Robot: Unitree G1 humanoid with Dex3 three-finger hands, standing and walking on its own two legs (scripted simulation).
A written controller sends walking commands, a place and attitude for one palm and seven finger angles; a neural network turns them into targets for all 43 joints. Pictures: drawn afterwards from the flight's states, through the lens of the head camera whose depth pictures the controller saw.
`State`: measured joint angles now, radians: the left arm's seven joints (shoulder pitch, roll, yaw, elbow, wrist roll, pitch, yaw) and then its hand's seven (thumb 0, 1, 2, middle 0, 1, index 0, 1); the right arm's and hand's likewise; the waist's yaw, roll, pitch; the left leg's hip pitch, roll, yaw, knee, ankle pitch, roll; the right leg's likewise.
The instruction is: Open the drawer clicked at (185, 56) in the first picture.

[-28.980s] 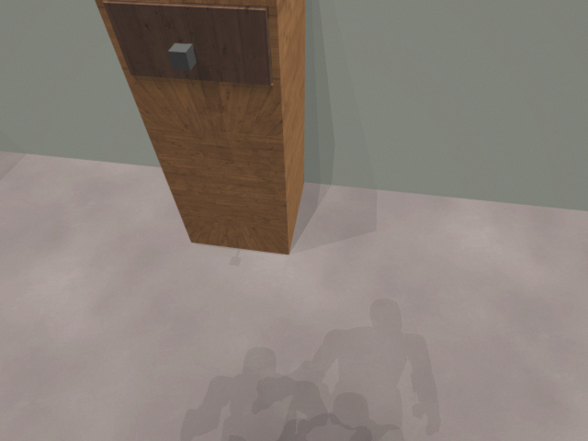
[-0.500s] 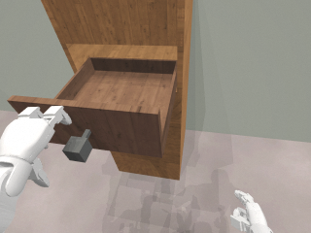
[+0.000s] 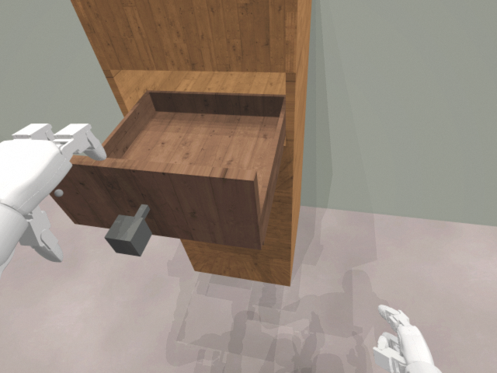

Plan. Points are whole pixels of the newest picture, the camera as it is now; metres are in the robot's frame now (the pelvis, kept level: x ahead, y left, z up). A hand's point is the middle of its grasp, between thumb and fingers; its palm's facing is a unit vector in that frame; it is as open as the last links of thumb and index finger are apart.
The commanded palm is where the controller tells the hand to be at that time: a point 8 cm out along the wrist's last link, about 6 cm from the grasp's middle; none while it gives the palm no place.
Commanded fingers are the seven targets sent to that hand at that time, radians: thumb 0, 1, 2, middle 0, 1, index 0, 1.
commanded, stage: lift the hand off the handle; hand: left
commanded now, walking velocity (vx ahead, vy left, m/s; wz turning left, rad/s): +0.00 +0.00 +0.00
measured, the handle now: (135, 225) +0.30 +0.24 +0.10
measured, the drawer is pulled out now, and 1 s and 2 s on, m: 0.30 0.30 0.30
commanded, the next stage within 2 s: draw the hand back to the body in 0.40 s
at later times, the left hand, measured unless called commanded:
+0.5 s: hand (52, 168) +0.28 +0.28 +0.24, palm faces +0.06 -0.01 -1.00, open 13.9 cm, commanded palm +0.23 +0.27 +0.31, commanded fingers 0.00 -0.50 0.30 -0.30 -1.20 -0.30 -1.20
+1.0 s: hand (78, 220) +0.24 +0.25 +0.19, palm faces -0.03 -0.03 -1.00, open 13.9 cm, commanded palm +0.19 +0.28 +0.30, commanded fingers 0.00 -0.50 0.30 -0.30 -1.20 -0.30 -1.20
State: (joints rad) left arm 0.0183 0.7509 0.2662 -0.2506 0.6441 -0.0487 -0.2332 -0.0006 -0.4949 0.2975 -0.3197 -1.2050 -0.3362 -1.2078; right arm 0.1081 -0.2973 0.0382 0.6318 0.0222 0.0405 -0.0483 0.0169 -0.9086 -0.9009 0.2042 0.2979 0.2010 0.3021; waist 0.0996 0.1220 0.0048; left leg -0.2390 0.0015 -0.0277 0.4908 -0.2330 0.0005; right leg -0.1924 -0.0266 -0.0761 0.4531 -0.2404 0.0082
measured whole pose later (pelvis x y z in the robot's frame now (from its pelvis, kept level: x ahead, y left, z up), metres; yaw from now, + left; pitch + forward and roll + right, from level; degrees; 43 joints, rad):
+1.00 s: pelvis +0.00 +0.00 +0.00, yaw -1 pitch +0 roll +0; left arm 0.15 0.74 0.22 -0.47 0.61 0.05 -0.36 0.00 -0.49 0.30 -0.31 -1.20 -0.31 -1.20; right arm 0.09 -0.30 0.07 0.57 0.03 0.04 -0.02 0.02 -0.91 -0.90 0.20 0.30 0.20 0.30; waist 0.11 0.13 -0.01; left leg -0.27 -0.01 -0.01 0.49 -0.23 0.01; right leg -0.23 -0.04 -0.06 0.48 -0.24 0.02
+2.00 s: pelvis +0.02 -0.02 +0.00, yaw -2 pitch -4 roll -1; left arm 0.33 0.40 0.47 -0.72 -0.08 -0.16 0.11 0.01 0.73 0.83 -0.23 -0.40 -0.23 -0.39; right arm 0.17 -0.21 0.02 0.67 0.01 -0.15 -0.07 0.02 -0.91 -0.90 0.20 0.30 0.20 0.30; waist 0.10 0.08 -0.01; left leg -0.12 0.04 0.00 0.45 -0.26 -0.02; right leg -0.08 0.02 -0.05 0.40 -0.25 -0.02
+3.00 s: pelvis -0.11 +0.02 -0.02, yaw -1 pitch -1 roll -1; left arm 0.22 0.46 0.59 -0.70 -0.04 -0.26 0.16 0.00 0.88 0.90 -0.21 -0.31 -0.21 -0.30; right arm 0.21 -0.23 0.01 0.62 0.02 -0.08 -0.05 0.02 -0.91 -0.90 0.21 0.30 0.20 0.30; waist -0.01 0.01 0.02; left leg -0.47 0.01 0.02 0.71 -0.30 0.02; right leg -0.45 -0.05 -0.06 0.62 -0.17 0.01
